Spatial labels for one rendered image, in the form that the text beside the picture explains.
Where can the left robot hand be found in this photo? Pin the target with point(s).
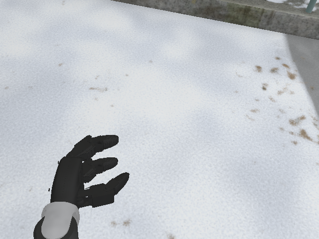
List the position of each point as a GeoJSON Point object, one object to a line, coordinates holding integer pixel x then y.
{"type": "Point", "coordinates": [77, 168]}

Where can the left robot forearm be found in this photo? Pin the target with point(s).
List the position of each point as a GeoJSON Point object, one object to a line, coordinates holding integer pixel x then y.
{"type": "Point", "coordinates": [60, 220]}

